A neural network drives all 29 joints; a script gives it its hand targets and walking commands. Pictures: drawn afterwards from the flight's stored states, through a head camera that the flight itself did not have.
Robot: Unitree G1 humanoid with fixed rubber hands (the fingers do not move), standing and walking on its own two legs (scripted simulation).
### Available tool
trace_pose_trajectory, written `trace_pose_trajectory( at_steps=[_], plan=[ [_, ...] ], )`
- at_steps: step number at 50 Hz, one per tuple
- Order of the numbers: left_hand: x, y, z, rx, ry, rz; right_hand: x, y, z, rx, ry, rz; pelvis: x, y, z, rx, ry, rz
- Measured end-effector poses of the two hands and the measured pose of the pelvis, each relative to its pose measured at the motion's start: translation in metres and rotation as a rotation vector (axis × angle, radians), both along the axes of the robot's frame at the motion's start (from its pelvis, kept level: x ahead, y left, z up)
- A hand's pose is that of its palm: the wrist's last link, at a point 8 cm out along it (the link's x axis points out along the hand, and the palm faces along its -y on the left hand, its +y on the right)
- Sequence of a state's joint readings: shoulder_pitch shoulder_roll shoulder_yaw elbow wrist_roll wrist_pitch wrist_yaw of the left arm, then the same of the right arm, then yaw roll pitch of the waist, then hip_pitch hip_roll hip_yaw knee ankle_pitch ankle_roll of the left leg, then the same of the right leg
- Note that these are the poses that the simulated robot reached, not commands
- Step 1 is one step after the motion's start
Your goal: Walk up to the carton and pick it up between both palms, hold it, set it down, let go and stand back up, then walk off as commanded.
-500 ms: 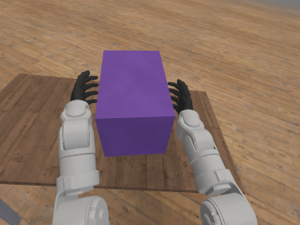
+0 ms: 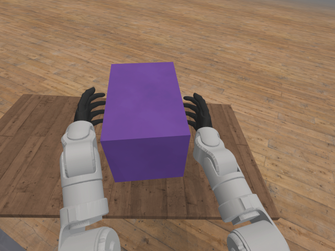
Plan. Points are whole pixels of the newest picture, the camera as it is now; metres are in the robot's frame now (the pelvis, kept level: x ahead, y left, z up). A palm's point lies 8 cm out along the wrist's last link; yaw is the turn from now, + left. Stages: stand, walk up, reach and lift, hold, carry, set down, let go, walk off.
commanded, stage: hold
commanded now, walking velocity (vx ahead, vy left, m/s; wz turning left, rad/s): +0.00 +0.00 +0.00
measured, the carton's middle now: (146, 118) +0.42 +0.02 +0.13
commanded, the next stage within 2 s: none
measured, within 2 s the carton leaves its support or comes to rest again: neither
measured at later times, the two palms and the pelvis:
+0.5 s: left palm (98, 113) +0.36 +0.12 +0.19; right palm (212, 127) +0.35 -0.14 +0.15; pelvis +0.00 +0.00 +0.00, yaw +0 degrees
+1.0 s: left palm (85, 118) +0.36 +0.15 +0.19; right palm (203, 125) +0.35 -0.11 +0.17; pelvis -0.01 +0.00 +0.00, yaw +1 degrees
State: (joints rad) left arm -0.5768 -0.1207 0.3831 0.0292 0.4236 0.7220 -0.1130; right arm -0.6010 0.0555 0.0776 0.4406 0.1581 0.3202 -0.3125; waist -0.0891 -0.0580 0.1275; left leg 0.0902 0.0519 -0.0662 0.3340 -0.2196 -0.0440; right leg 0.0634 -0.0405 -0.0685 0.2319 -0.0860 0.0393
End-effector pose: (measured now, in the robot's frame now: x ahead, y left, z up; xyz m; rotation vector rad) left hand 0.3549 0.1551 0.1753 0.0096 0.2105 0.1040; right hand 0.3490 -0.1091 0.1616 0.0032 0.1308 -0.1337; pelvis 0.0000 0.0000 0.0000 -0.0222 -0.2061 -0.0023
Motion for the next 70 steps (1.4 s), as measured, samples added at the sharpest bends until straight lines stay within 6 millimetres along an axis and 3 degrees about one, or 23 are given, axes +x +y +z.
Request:
trace_pose_trajectory(
  at_steps=[3,6,13,18,28,33,40,46,52,61,70],
  plan=[
    [-0.006,0.006,-0.013,-0.034,0.009,0.008,-0.004,0.006,-0.005,-0.015,0.008,0.005,-0.004,0.0,0.0,-0.002,0.009,0.01],
    [-0.009,0.007,-0.014,-0.069,-0.014,0.014,-0.006,0.006,-0.001,-0.014,-0.014,0.001,-0.006,0.001,-0.001,-0.004,0.026,0.017],
    [-0.001,-0.011,0.022,0.003,-0.082,-0.003,-0.002,-0.01,0.018,-0.008,-0.076,-0.017,-0.008,0.004,-0.001,0.0,0.032,0.012],
    [0.009,-0.026,0.036,0.093,-0.056,-0.016,0.006,-0.023,0.015,0.038,-0.053,-0.02,-0.006,0.005,0.0,0.007,0.027,0.004],
    [0.004,-0.028,0.01,0.05,-0.009,-0.013,-0.001,-0.025,-0.011,0.067,-0.014,-0.021,0.0,-0.005,0.0,0.001,0.019,-0.001],
    [-0.003,-0.02,0.004,-0.017,-0.033,-0.003,-0.005,-0.019,0.002,0.016,-0.039,-0.014,-0.003,-0.011,0.0,-0.002,0.026,0.007],
    [-0.004,-0.005,0.017,-0.039,-0.066,0.017,-0.001,-0.005,0.028,-0.028,-0.07,0.005,-0.01,-0.011,-0.001,0.002,0.027,0.015],
    [-0.001,0.002,0.017,0.025,-0.022,0.016,0.004,0.003,0.019,-0.009,-0.027,0.01,-0.013,-0.004,0.0,0.005,0.027,0.027],
    [0.002,-0.007,0.011,0.047,-0.011,-0.011,-0.001,-0.006,0.001,0.051,-0.02,-0.019,-0.008,0.007,0.0,0.002,0.032,0.017],
    [0.01,-0.03,0.024,0.04,-0.055,-0.033,0.0,-0.026,0.005,0.045,-0.064,-0.047,0.0,0.006,-0.001,0.003,0.026,-0.016],
    [0.009,-0.021,0.003,0.012,-0.005,-0.004,0.008,-0.02,0.007,0.002,-0.018,-0.008,0.0,-0.006,0.0,0.0,0.018,-0.004]
  ],
)
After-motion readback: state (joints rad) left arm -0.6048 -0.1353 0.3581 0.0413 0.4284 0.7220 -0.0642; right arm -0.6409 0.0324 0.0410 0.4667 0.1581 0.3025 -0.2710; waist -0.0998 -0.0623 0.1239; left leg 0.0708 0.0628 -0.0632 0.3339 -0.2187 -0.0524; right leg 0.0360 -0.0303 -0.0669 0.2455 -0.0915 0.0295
